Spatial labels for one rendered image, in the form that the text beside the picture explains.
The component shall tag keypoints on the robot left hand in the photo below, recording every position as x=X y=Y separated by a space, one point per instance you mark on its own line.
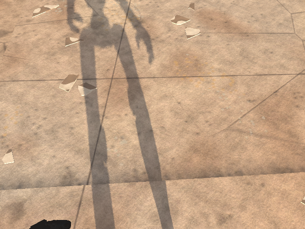
x=52 y=224

